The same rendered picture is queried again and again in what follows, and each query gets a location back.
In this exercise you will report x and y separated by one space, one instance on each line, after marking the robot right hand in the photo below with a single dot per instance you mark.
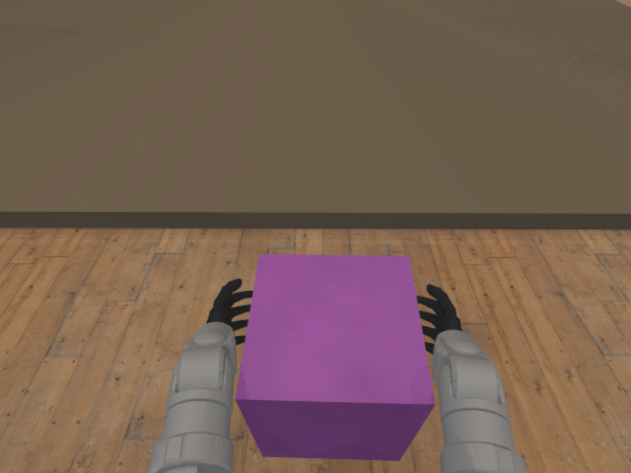
445 319

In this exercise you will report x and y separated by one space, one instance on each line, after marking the robot left hand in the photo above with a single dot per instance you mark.
223 311

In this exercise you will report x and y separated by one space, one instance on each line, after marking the robot right forearm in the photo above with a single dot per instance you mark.
474 413

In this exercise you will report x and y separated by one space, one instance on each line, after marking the carton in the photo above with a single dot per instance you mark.
334 363

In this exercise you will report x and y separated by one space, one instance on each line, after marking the robot left forearm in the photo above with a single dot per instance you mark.
196 434

